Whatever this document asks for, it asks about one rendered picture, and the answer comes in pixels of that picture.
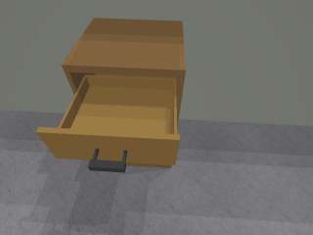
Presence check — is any cabinet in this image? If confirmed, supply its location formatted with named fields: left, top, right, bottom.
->
left=62, top=18, right=186, bottom=168

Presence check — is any handle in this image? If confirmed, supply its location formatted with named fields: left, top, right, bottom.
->
left=88, top=148, right=127, bottom=173

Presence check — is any drawer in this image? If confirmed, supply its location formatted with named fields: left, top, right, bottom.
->
left=36, top=74, right=180, bottom=165

